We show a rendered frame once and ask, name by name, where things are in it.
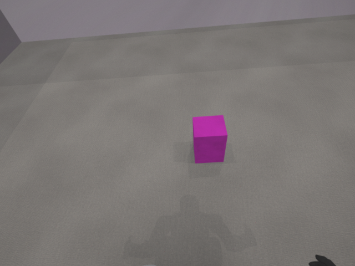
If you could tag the right robot hand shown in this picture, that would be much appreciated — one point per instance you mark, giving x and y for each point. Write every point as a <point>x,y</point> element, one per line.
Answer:
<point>323,261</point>

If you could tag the carton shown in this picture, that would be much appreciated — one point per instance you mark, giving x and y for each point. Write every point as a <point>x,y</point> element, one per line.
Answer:
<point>210,137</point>

